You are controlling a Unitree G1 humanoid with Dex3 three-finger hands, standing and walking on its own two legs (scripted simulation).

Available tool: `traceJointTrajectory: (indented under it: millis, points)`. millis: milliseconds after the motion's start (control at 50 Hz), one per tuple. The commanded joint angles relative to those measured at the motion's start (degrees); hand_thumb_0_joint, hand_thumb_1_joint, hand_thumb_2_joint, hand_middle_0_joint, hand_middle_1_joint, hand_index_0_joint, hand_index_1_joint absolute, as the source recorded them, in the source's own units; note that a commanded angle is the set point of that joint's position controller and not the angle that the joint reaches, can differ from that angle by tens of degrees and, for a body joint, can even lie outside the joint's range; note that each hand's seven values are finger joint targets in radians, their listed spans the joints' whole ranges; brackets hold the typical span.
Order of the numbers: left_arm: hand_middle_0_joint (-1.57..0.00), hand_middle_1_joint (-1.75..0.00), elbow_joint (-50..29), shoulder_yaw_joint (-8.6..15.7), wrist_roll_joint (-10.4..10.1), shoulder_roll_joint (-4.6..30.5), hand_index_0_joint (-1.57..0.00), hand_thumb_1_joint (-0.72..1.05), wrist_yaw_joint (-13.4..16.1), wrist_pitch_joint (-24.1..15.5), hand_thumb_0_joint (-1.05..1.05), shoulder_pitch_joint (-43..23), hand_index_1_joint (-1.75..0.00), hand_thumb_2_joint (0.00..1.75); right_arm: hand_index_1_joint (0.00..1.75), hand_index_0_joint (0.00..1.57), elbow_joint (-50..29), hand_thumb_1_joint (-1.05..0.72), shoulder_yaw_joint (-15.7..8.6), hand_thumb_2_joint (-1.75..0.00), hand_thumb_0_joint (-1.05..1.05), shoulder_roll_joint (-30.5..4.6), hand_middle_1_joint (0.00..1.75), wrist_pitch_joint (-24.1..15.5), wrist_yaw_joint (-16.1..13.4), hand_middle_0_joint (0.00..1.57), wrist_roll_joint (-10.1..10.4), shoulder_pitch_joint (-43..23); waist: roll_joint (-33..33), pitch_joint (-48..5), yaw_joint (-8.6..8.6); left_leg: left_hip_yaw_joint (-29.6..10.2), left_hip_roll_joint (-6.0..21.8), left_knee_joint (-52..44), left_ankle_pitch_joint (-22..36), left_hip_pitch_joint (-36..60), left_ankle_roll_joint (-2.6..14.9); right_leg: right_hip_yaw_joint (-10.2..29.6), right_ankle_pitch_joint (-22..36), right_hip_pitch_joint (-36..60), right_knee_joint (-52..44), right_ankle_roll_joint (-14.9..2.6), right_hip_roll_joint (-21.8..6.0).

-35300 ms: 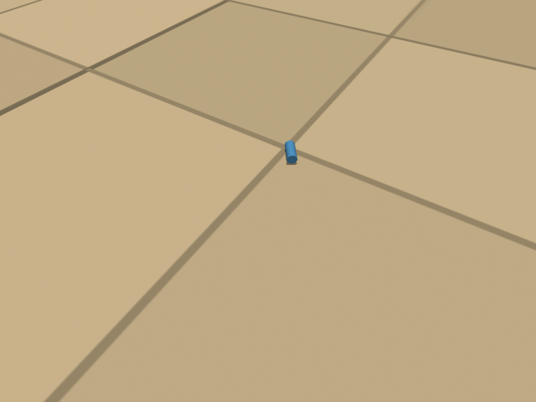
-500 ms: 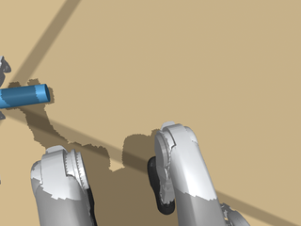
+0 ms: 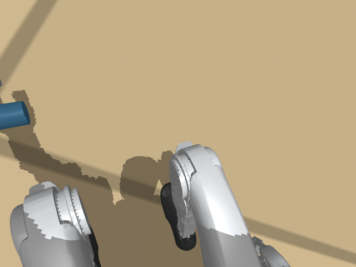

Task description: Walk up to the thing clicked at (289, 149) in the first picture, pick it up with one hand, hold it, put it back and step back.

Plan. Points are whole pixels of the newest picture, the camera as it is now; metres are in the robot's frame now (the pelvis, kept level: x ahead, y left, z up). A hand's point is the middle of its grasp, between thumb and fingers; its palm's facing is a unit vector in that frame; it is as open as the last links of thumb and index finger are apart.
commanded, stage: rest palm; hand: left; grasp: from above
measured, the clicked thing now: out of the picture +0.49 +0.30 -0.28
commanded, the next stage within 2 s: close in 1.14 s
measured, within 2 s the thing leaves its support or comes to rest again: neither
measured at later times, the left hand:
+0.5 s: hand out of the picture +0.47 +0.30 -0.25, palm faces -0.46 -0.10 -0.88, open 14.1 cm
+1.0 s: hand out of the picture +0.47 +0.29 -0.26, palm faces -0.47 -0.09 -0.88, open 14.1 cm
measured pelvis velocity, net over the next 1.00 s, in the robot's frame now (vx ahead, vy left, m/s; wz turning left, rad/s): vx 0.01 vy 0.01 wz -0.07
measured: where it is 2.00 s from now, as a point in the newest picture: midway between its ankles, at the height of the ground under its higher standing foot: (138, 247)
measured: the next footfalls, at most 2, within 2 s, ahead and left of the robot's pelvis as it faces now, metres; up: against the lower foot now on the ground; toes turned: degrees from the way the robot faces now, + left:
none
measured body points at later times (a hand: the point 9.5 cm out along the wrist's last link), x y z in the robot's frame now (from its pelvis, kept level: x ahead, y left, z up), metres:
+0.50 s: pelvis +0.01 +0.00 -0.01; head +0.29 +0.11 +0.32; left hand +0.49 +0.30 -0.20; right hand +0.05 -0.26 -0.08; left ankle +0.07 +0.13 -0.28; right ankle +0.11 -0.14 -0.28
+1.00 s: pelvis +0.01 +0.01 -0.01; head +0.28 +0.12 +0.32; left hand +0.49 +0.29 -0.21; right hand +0.04 -0.25 -0.07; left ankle +0.07 +0.13 -0.28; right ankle +0.11 -0.13 -0.28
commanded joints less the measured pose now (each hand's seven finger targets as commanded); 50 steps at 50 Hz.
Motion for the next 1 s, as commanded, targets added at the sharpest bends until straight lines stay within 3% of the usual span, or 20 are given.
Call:
traceJointTrajectory:
  millis: [0, 20, 40, 100, 120, 240, 260, 340, 380, 420, 440, 480, 500, 560, 600, 640, 700, 740, 860, 980]
  points:
    - [-0.08, -0.98, -6.8, 1.1, -1.5, 14.8, -0.07, -0.53, 2.8, -1.0, 0.00, -17.2, -0.99, 1.01, 0.30, 0.20, -0.2, -0.90, -4.0, -0.90, 0.00, -16.8, 0.30, -1.4, -1.2, 0.20, -0.4, 10.7, 21.8, -37.7, -1.23, 6.7, 0.0, -13.0, 6.3, 28.7, 2.40, -7.3, 9.6, 18.9, -12.4, -5.21, 1.9]
    - [-0.08, -0.98, -4.4, 0.6, -1.4, 13.3, -0.07, -0.53, 2.8, -1.1, 0.00, -16.4, -0.98, 1.00, 0.30, 0.20, 0.1, -0.90, -3.7, -0.90, 0.00, -17.2, 0.30, -1.7, -1.1, 0.20, -0.8, 11.3, 20.6, -34.4, -2.71, 6.8, -0.2, -12.2, 5.5, 27.7, 2.51, -7.8, 9.3, 17.4, -12.0, -5.04, 1.8]
    - [-0.07, -0.99, -5.2, 1.2, -1.3, 14.4, -0.07, -0.52, 2.8, -1.6, 0.00, -16.8, -0.99, 0.99, 0.30, 0.20, -0.8, -0.90, -3.6, -0.90, 0.00, -17.7, 0.30, -2.2, -0.9, 0.20, -0.9, 10.6, 20.1, -33.6, -3.02, 6.5, 0.0, -12.0, 4.8, 27.3, 2.52, -8.2, 8.6, 17.1, -12.0, -5.00, 1.9]
    - [-0.08, -0.96, -8.5, 2.2, -0.8, 17.3, -0.06, -0.54, 3.8, -2.5, 0.00, -16.9, -0.98, 1.02, 0.30, 0.20, -0.4, -0.90, -2.8, -0.90, 0.00, -17.8, 0.30, -2.5, -0.8, 0.20, -1.2, 11.3, 23.7, -37.8, -1.95, 6.2, 0.3, -11.9, 8.3, 30.5, 2.08, -8.2, 11.8, 20.2, -11.0, -5.05, 2.2]
    - [-0.08, -0.96, -7.2, 1.6, -0.7, 16.0, -0.06, -0.54, 4.2, -2.4, 0.00, -15.3, -0.97, 1.01, 0.30, 0.20, 0.6, -0.90, -2.5, -0.90, 0.00, -17.8, 0.30, -2.6, -0.6, 0.20, -1.6, 11.9, 24.0, -36.9, -1.88, 6.3, 0.1, -11.7, 9.6, 31.3, 1.76, -8.8, 13.0, 19.4, -10.5, -5.19, 2.1]
    - [-0.09, -0.95, -5.6, 3.0, 0.4, 18.1, -0.07, -0.54, 6.4, -2.4, 0.00, -14.0, -0.96, 1.04, 0.30, 0.20, -0.2, -0.90, -2.0, -0.90, 0.00, -19.2, 0.30, -3.4, 0.7, 0.20, -2.9, 10.9, 24.9, -34.2, -2.88, 5.6, 0.7, -10.0, 12.3, 30.9, 1.43, -9.9, 15.7, 19.5, -9.3, -5.14, 2.6]
    - [-0.10, -0.94, -5.7, 3.4, 0.3, 18.7, -0.08, -0.52, 6.8, -2.1, 0.00, -13.1, -0.96, 1.03, 0.30, 0.20, -0.1, -0.89, -1.8, -0.90, 0.00, -18.9, 0.30, -3.6, 0.9, 0.20, -2.9, 10.4, 25.4, -34.9, -2.13, 5.5, 0.8, -10.2, 12.4, 31.6, 1.45, -9.6, 16.0, 20.3, -9.2, -5.12, 2.8]
    - [-0.09, -0.93, -4.8, 3.7, -0.2, 17.6, -0.07, -0.53, 7.4, -1.3, 0.00, -12.4, -0.95, 1.01, 0.30, 0.20, -0.3, -0.89, -1.8, -0.90, 0.00, -19.8, 0.30, -4.5, 2.0, 0.20, -3.8, 10.4, 25.2, -32.4, -3.27, 5.3, 0.9, -9.4, 13.0, 31.5, 1.31, -10.2, 16.6, 19.6, -8.8, -4.97, 2.8]
    - [-0.08, -0.94, -6.9, 4.7, -0.6, 19.8, -0.06, -0.54, 7.8, -1.3, 0.00, -12.7, -0.96, 1.02, 0.30, 0.20, 0.1, -0.90, -1.9, -0.90, 0.00, -19.7, 0.30, -4.5, 2.1, 0.20, -3.6, 9.8, 26.7, -34.9, -2.21, 5.1, 1.1, -10.1, 12.6, 31.6, 1.28, -9.9, 16.4, 21.3, -9.2, -5.04, 3.0]
    - [-0.08, -0.94, -6.7, 5.1, -0.6, 20.2, -0.06, -0.54, 7.7, -1.0, 0.00, -11.9, -0.96, 1.02, 0.30, 0.20, 0.2, -0.90, -1.9, -0.90, 0.00, -19.8, 0.30, -4.6, 2.4, 0.20, -3.8, 10.3, 25.8, -35.2, -2.39, 4.9, 1.2, -9.8, 12.4, 31.0, 1.59, -10.0, 16.8, 22.2, -9.3, -4.69, 3.1]
    - [-0.08, -0.93, -7.8, 3.5, -0.5, 18.2, -0.06, -0.55, 7.4, -0.8, 0.00, -12.6, -0.95, 1.03, 0.30, 0.20, -0.3, -0.90, -2.0, -0.90, 0.00, -19.7, 0.30, -4.8, 2.6, 0.20, -3.8, 10.0, 26.5, -36.2, -2.90, 5.0, 1.3, -9.5, 13.6, 32.6, 1.49, -9.9, 17.8, 22.1, -9.0, -4.69, 3.0]
    - [-0.07, -0.94, -4.6, 3.9, -0.8, 18.0, -0.05, -0.55, 7.4, -0.8, 0.00, -11.8, -0.96, 1.01, 0.30, 0.20, 0.7, -0.90, -2.1, -0.90, 0.00, -20.4, 0.30, -4.9, 2.9, 0.20, -4.0, 10.6, 26.1, -33.4, -4.15, 4.4, 1.3, -9.3, 13.7, 31.5, 1.19, -10.8, 17.6, 20.7, -8.3, -4.90, 3.0]
    - [-0.07, -0.94, -6.2, 3.1, -1.6, 17.0, -0.05, -0.56, 7.1, -0.9, 0.00, -12.6, -0.96, 1.01, 0.30, 0.20, 0.4, -0.90, -2.2, -0.90, 0.00, -20.0, 0.30, -5.0, 3.0, 0.20, -4.0, 10.0, 26.1, -34.6, -3.78, 4.2, 1.4, -9.4, 13.7, 32.2, 1.38, -10.5, 17.9, 21.3, -8.7, -4.58, 3.1]
    - [-0.08, -0.93, -5.0, 4.4, -1.6, 18.4, -0.06, -0.55, 6.7, -0.9, 0.00, -12.3, -0.96, 1.03, 0.30, 0.20, 0.6, -0.90, -1.9, -0.90, 0.00, -20.6, 0.30, -4.8, 3.1, 0.20, -3.9, 10.5, 24.0, -32.1, -4.30, 4.4, 1.2, -8.7, 12.7, 29.4, 1.70, -10.4, 17.1, 21.6, -9.5, -4.57, 3.0]
    - [-0.08, -0.95, -6.2, 4.7, -1.7, 19.2, -0.06, -0.55, 6.7, -1.4, 0.00, -12.0, -0.97, 1.03, 0.30, 0.20, 0.8, -0.90, -1.8, -0.90, 0.00, -20.5, 0.30, -4.5, 3.0, 0.20, -3.9, 10.2, 25.9, -33.7, -3.44, 3.9, 1.4, -9.7, 13.7, 31.5, 1.24, -10.8, 17.3, 22.0, -9.3, -4.85, 3.2]
    - [-0.07, -0.96, -4.0, 2.9, -1.3, 16.8, -0.06, -0.54, 6.3, -1.7, 0.00, -11.6, -0.97, 1.01, 0.30, 0.20, 0.4, -0.90, -1.5, -0.90, 0.00, -20.6, 0.30, -4.5, 3.2, 0.20, -4.0, 9.9, 25.9, -31.6, -4.63, 3.7, 1.3, -9.5, 13.5, 31.9, 0.96, -11.3, 16.8, 20.5, -8.5, -5.02, 3.0]
    - [-0.08, -0.97, -4.4, 1.9, -1.3, 17.2, -0.07, -0.53, 6.4, -2.6, 0.00, -12.6, -0.98, 1.01, 0.30, 0.20, 0.2, -0.90, -0.6, -0.90, 0.00, -19.7, 0.30, -4.4, 3.3, 0.20, -3.9, 8.2, 25.4, -31.5, -4.38, 3.6, 1.4, -9.7, 10.7, 30.6, 1.23, -11.4, 15.1, 20.4, -8.6, -4.85, 3.3]
    - [-0.08, -0.96, -5.6, 2.8, -1.1, 19.1, -0.06, -0.53, 7.1, -3.2, 0.00, -13.6, -0.98, 1.02, 0.30, 0.20, 0.3, -0.90, -0.6, -0.90, 0.00, -20.1, 0.30, -4.2, 3.1, 0.20, -3.8, 8.3, 26.2, -32.9, -3.85, 3.4, 1.5, -9.7, 11.4, 31.0, 1.23, -11.3, 15.6, 20.9, -8.9, -4.84, 3.3]
    - [-0.08, -0.96, -1.4, 1.6, 0.8, 18.1, -0.06, -0.53, 9.7, -3.4, 0.00, -12.3, -0.97, 1.01, 0.30, 0.20, 0.2, -0.90, 0.2, -0.90, 0.00, -20.5, 0.30, -4.8, 3.4, 0.20, -4.3, 7.1, 25.9, -29.9, -4.59, 2.8, 1.6, -10.2, 11.0, 31.3, 0.88, -12.2, 15.3, 18.7, -7.9, -4.83, 3.5]
    - [-0.10, -0.94, -0.6, 0.9, 0.6, 18.2, -0.08, -0.52, 11.6, -1.7, 0.00, -13.0, -0.96, 1.00, 0.30, 0.20, -0.1, -0.90, 0.5, -0.90, 0.00, -21.4, 0.30, -6.7, 4.0, 0.20, -4.5, 6.7, 24.8, -28.3, -5.14, 3.2, 1.6, -9.6, 9.4, 29.5, 1.28, -11.7, 14.7, 19.4, -8.7, -4.48, 3.7]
